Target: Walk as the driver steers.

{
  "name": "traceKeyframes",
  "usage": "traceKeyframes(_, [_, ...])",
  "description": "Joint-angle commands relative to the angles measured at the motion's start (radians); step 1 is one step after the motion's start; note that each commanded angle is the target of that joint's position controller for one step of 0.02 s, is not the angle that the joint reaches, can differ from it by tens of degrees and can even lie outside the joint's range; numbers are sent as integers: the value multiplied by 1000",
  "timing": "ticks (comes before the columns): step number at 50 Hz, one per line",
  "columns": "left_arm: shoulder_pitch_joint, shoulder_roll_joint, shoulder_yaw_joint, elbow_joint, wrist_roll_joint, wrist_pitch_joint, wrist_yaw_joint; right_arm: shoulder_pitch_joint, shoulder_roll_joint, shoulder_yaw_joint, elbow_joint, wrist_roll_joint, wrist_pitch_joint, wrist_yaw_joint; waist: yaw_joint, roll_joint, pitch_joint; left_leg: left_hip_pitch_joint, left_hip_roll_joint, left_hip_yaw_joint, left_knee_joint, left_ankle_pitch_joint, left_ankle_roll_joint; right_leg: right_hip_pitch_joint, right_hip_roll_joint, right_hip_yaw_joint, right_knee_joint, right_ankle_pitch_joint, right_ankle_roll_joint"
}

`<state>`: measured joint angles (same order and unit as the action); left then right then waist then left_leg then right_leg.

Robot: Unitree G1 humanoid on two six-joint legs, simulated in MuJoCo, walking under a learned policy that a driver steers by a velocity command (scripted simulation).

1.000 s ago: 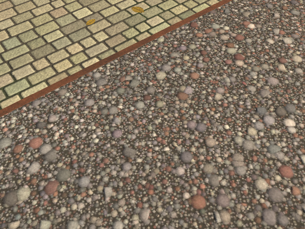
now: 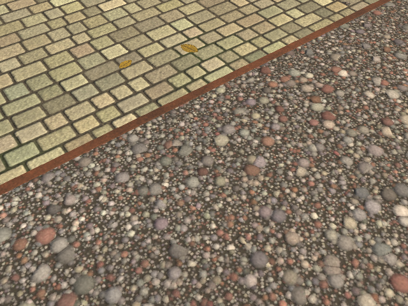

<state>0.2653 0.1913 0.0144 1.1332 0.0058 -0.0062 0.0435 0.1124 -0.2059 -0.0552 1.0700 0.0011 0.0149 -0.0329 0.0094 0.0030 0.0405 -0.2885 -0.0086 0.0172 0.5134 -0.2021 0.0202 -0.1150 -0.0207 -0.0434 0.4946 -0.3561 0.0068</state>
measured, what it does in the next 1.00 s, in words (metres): stands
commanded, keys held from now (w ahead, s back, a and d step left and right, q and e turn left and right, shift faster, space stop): no key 1.00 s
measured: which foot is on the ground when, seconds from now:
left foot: down 0.00-1.00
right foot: down 0.00-1.00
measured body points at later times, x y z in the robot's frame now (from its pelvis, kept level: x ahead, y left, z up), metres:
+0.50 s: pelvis +0.00 -0.01 +0.00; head +0.01 -0.01 +0.45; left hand -0.03 +0.23 -0.16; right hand +0.05 -0.25 -0.15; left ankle +0.05 +0.11 -0.73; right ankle -0.06 -0.12 -0.73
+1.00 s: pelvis +0.00 -0.01 +0.00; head +0.01 -0.01 +0.45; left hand -0.04 +0.22 -0.15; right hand +0.05 -0.25 -0.15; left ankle +0.05 +0.11 -0.73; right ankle -0.06 -0.12 -0.73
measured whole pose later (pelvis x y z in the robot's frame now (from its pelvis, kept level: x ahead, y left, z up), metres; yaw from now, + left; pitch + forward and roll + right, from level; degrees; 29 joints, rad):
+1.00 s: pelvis +0.00 -0.01 +0.00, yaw +0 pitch -1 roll +0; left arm 0.36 0.15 0.02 1.10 0.00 -0.02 0.04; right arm 0.17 -0.19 -0.04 1.12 0.01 0.01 -0.05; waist 0.00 0.01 0.03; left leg -0.30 0.00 0.00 0.50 -0.19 0.00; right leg -0.12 -0.01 -0.05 0.47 -0.35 -0.01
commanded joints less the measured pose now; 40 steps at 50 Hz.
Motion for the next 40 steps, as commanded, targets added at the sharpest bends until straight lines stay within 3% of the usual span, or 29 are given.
traceKeyframes(1, [68,92,14,-11,0,-8,3,-6,-100,-14,-28,0,-6,-5,-4,-1,0,121,50,-55,-73,124,37,-157,-26,26,-120,73,-19])
traceKeyframes(40, [189,45,16,-30,-4,-21,1,73,-79,3,19,5,-8,-14,-10,-8,10,118,47,-54,-68,160,30,-162,-22,29,-135,121,-30])
Velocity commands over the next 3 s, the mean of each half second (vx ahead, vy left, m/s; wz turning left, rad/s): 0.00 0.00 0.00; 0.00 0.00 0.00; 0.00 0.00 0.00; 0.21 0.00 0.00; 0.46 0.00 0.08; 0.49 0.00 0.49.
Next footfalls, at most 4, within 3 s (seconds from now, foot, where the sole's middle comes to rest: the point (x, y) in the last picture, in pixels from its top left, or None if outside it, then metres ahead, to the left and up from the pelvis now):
2.40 right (251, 302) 0.52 -0.11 -0.77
2.98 left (164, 232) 0.77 0.19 -0.77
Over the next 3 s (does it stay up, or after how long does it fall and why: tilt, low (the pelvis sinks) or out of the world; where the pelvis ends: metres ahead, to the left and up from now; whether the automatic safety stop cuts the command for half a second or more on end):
stays up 0.65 0.06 -0.02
